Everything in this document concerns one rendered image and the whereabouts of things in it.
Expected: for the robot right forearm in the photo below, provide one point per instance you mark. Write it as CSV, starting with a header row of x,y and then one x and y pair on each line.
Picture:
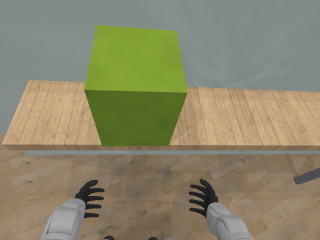
x,y
224,225

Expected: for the robot left forearm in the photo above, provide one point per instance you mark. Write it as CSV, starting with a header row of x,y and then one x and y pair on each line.
x,y
65,222

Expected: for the carton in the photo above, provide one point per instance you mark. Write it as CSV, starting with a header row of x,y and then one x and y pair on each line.
x,y
135,85

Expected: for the table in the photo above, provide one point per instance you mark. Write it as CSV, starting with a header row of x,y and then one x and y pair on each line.
x,y
56,116

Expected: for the robot left hand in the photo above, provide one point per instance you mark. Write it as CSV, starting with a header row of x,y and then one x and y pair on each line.
x,y
83,195

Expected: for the robot right hand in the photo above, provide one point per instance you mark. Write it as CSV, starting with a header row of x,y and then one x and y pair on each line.
x,y
209,197

